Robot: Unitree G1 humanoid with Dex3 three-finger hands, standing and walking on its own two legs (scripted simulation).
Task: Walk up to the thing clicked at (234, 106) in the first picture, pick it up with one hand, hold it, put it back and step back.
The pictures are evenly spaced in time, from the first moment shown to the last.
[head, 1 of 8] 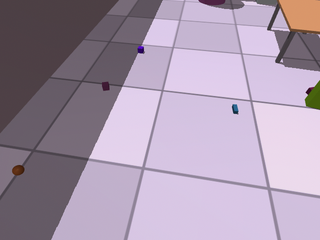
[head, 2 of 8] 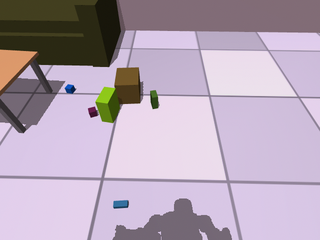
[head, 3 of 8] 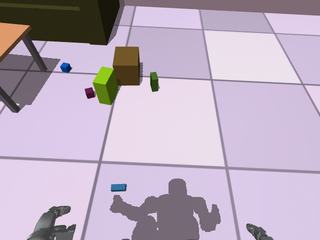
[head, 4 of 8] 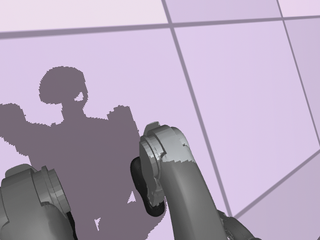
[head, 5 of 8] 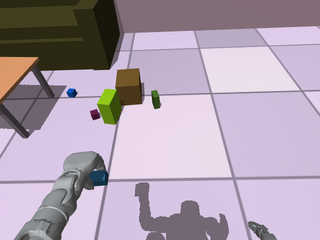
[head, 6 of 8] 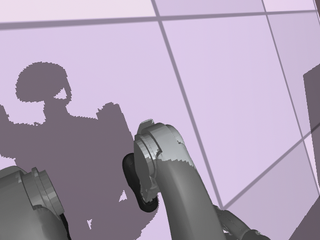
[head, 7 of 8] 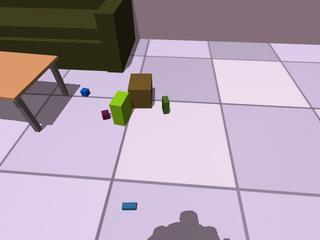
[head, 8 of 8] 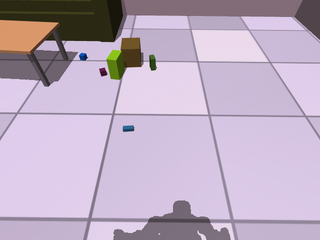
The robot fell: no
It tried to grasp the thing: yes
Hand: left
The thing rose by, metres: 0.69
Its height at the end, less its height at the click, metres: +0.00
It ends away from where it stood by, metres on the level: 0.01
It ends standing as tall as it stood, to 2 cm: yes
